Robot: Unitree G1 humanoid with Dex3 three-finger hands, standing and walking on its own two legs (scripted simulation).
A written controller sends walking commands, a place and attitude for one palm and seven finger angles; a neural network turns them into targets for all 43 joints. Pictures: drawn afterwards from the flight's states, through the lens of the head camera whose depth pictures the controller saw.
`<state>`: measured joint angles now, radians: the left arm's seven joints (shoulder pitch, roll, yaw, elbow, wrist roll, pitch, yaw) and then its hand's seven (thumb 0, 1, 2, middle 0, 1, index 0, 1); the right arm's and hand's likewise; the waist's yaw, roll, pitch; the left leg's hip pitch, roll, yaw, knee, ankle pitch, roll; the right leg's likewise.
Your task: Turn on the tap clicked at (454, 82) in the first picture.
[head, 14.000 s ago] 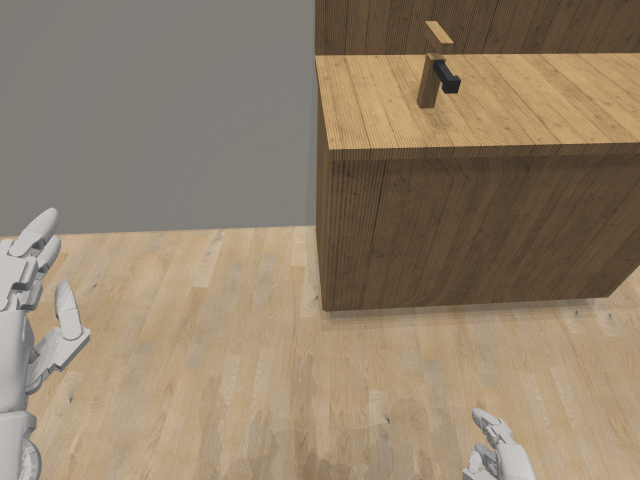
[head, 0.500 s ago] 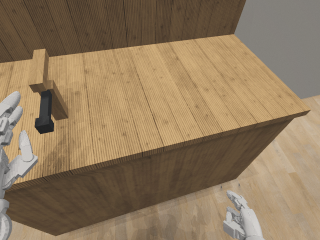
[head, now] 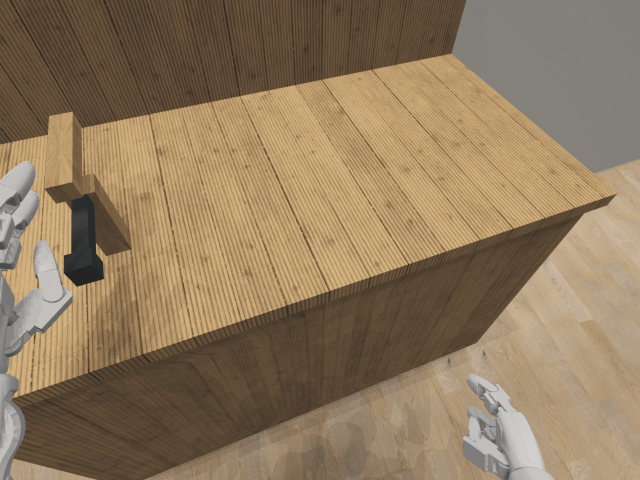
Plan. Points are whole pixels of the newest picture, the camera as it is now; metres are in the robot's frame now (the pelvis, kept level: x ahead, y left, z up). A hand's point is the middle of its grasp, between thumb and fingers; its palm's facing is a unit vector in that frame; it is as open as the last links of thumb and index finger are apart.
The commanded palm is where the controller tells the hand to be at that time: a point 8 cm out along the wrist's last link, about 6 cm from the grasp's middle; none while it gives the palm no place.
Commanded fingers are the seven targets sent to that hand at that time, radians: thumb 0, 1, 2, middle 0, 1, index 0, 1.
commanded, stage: come to a stop and stand still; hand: left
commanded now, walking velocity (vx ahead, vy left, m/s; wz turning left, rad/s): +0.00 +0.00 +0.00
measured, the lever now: (84, 267) +0.30 +0.29 +0.11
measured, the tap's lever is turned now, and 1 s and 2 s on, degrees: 0 0 0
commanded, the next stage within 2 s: look again from close up in 0.40 s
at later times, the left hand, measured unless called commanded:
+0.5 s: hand (27, 326) +0.22 +0.27 +0.16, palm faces +0.41 -0.84 -0.37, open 7.4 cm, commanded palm +0.15 +0.30 +0.18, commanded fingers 0.00 0.90 0.90 -0.20 -0.30 -0.20 -0.30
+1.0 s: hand (20, 340) +0.20 +0.27 +0.16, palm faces +0.41 -0.83 -0.37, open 7.4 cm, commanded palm +0.14 +0.30 +0.18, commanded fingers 0.00 0.90 0.90 -0.20 -0.30 -0.20 -0.30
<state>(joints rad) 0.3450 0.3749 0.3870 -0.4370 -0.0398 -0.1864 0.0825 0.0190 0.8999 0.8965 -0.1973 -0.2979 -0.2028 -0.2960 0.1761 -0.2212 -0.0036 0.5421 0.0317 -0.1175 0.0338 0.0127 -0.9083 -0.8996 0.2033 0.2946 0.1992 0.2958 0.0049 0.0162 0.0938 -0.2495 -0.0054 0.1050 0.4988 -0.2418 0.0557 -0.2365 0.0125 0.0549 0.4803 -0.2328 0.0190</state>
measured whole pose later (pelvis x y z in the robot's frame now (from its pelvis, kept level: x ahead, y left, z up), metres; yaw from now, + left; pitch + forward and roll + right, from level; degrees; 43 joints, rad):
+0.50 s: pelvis +0.00 +0.02 +0.00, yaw +2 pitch -2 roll -2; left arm 0.38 0.35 0.34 -0.44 -0.02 -0.19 0.09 0.02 0.89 0.90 -0.21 -0.30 -0.21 -0.30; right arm 0.17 -0.19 0.04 0.54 0.02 -0.10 -0.01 0.01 -0.91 -0.90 0.21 0.30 0.20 0.30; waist 0.03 -0.02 0.07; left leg -0.23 -0.03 0.08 0.49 -0.24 0.08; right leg -0.18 -0.01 0.02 0.42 -0.22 0.04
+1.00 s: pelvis -0.01 +0.01 +0.00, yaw +2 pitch -2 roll -1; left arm 0.40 0.36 0.34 -0.45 -0.03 -0.19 0.09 0.02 0.89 0.90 -0.21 -0.30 -0.21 -0.30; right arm 0.21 -0.19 0.03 0.56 0.02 -0.09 -0.03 0.01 -0.91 -0.90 0.21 0.29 0.20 0.30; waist 0.03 -0.02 0.06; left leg -0.21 -0.03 0.07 0.45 -0.20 0.07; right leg -0.17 -0.01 0.02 0.39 -0.18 0.03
